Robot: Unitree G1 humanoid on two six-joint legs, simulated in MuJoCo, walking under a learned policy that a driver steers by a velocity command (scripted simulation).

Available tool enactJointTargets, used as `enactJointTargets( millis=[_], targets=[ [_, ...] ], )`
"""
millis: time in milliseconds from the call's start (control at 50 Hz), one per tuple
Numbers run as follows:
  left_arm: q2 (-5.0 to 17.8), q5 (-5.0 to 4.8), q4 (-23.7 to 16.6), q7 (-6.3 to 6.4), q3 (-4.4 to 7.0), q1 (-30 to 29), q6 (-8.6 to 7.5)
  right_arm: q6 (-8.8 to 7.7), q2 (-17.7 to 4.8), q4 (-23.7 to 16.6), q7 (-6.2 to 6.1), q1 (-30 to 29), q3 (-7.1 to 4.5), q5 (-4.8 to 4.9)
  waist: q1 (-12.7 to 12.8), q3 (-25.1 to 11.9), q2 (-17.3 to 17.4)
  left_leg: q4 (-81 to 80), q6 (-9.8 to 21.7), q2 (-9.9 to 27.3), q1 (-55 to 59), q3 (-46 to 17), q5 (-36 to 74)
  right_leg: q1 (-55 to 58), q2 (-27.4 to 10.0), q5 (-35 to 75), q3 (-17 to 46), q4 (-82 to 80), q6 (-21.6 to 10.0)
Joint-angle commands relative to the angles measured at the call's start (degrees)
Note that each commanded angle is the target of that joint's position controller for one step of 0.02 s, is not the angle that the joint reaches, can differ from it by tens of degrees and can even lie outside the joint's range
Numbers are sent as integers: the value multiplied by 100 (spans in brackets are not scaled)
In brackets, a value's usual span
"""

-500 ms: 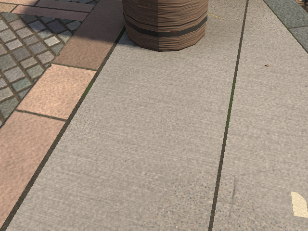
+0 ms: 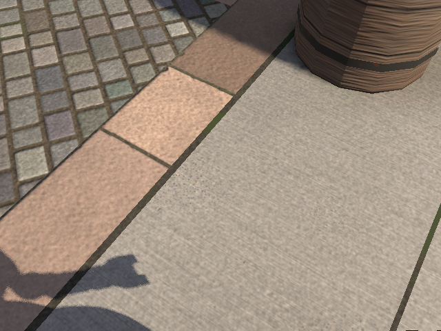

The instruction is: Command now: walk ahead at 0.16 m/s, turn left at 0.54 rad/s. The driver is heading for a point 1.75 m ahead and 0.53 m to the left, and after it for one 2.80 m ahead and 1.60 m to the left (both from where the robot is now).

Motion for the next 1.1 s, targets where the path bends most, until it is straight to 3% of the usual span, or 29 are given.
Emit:
enactJointTargets(
  millis=[20,60,120,200,260,320,360,380,400,420,440,460,480,500,540,600,660,720,760,780,800,820,840,860,880,920,980,1040,1100],
  targets=[
    [751,59,-502,106,193,127,66,33,-699,-409,-104,326,-208,42,-1,-1258,88,-1163,1256,1613,1897,-2052,2532,-1253,-349,366,436,-81,5],
    [601,97,-502,134,175,307,193,54,-820,-464,-115,202,-257,-60,176,-1162,305,-1311,1222,1427,1213,-1864,2667,-835,-243,531,324,-569,68],
    [490,136,-529,199,139,192,245,94,-961,-458,-211,272,-307,-31,147,-1371,388,-1204,1133,1310,1167,-1786,2737,-828,-112,906,345,-1292,203],
    [486,84,-663,189,138,-280,318,274,-961,-550,-353,200,-304,47,-1,-1312,603,-1282,812,1084,1092,-2110,477,-844,-2,1474,485,-2082,245],
    [484,54,-765,142,141,-551,264,352,-960,-592,-385,239,-308,22,-128,-1118,831,-1272,732,1041,1125,-2468,-351,-720,105,1451,553,-2732,204],
    [529,19,-801,76,170,-570,147,395,-939,-623,-365,321,-309,29,-182,-1146,968,-977,700,1094,1448,-2840,257,-380,230,1185,557,-3439,96],
    [537,-5,-728,20,211,-285,83,435,-892,-677,-369,211,-291,93,30,-1154,979,-676,538,948,1491,-2953,674,252,257,1633,454,-4548,-49],
    [661,17,-668,8,267,-95,63,457,-792,-711,-383,215,-260,124,112,-1162,863,-418,325,730,1232,-2835,367,852,-17,2242,523,-5150,-169],
    [1045,120,-725,39,355,-55,95,464,-487,-742,-372,462,-177,75,-58,-1320,-79,564,0,261,582,-2220,-1249,1573,-1185,2888,1408,-5282,-606],
    [1380,310,-664,35,439,-108,180,405,-566,-944,-347,470,-211,118,-245,-970,-1799,1591,-349,-604,-655,-1002,-2875,1638,-2140,4174,2728,-5502,-1598],
    [1053,296,-800,42,386,-224,171,338,-1083,-836,-317,555,-364,-3,-135,-1026,-1392,2944,-621,-165,-862,-1009,-2943,1556,-2455,4462,2877,-5441,-1952],
    [765,235,-888,76,309,-415,181,362,-1218,-681,-299,632,-443,57,-168,-999,-906,3448,-725,-58,-829,-981,-2567,1484,-2114,4410,2224,-5294,-1742],
    [631,158,-932,90,273,-604,205,444,-1084,-536,-325,739,-440,79,-239,-890,-630,3703,-847,8,-835,-879,-2272,1447,-1711,4224,1660,-5193,-1461],
    [581,78,-937,106,253,-659,223,511,-954,-526,-339,732,-408,66,-198,-802,-612,3941,-937,54,-966,-813,-1996,1472,-1567,4202,1370,-5165,-1361],
    [621,95,-911,135,249,-589,288,567,-640,-613,-304,574,-310,122,-110,-682,-728,3689,-1036,136,-904,-484,-1670,1410,-1296,4179,809,-5277,-1330],
    [774,123,-837,173,320,-346,378,549,-474,-858,-264,121,-233,133,159,-801,-1027,2755,-1111,354,-823,-248,-1586,1853,-1415,4123,589,-5297,-1456],
    [997,72,-820,133,409,-415,410,539,-428,-963,-181,46,-191,100,204,-943,-1148,1828,-1007,507,-85,-8,-1626,1708,-1584,4119,350,-5283,-1483],
    [1087,-25,-763,63,449,-432,388,577,-554,-978,-114,146,-252,110,177,-927,-1213,1025,-817,469,405,212,-1487,1640,-1720,3898,262,-5172,-1422],
    [1095,-137,-711,46,451,-529,377,583,-510,-891,-76,424,-281,105,-33,-906,-1121,-72,-551,354,1022,350,-842,1457,-1663,3687,118,-4828,-1207],
    [951,-171,-627,36,407,-418,366,571,-537,-785,-94,672,-315,84,-133,-947,-932,-742,-367,218,1645,340,-319,1159,-1500,3404,-63,-4474,-961],
    [679,-65,-526,-2,328,-126,349,545,-800,-772,-152,861,-391,73,-111,-1096,-130,-1053,-141,668,2630,-412,950,381,-1155,2474,-514,-3641,-485],
    [222,298,-774,-71,130,-126,325,511,-1436,-937,-252,879,-476,5,80,-1196,1855,-857,615,2345,3463,-2431,3448,-1241,-427,-777,-909,-1864,109],
    [585,158,-862,4,248,-657,317,382,-1248,-911,-197,1053,-400,-204,-442,-1480,1491,-1046,1482,2776,2739,-2730,3083,-1420,-242,-1017,-71,-949,159],
    [809,2,-828,43,317,-794,360,278,-1077,-844,-171,859,-326,-223,-364,-1173,1019,-1148,1334,2408,2477,-2219,2495,-1422,-335,-650,80,-587,114],
    [787,-20,-741,73,334,-713,400,223,-911,-787,-183,530,-275,-137,-198,-976,865,-1177,1011,2057,2305,-1843,1976,-1436,-373,-212,138,-669,70],
    [752,59,-566,125,352,-482,477,212,-711,-772,-228,125,-168,-21,-6,-880,772,-1205,753,1732,2005,-1430,1995,-1132,-365,484,144,-723,137],
    [561,9,-441,93,296,-233,487,181,-457,-685,-282,31,-55,-88,95,-997,784,-1269,736,1545,1952,-1144,1904,-659,-314,993,121,-1206,211],
    [374,31,-488,70,190,-459,491,192,-490,-562,-298,76,-59,-89,-59,-874,799,-1287,736,1529,1977,-1219,1294,-265,-350,964,114,-2415,204],
    [449,14,-489,52,183,-485,485,219,-561,-414,-255,141,-64,-102,-166,-722,829,-1298,845,1595,1805,-1471,739,179,-280,708,32,-3180,155]
  ],
)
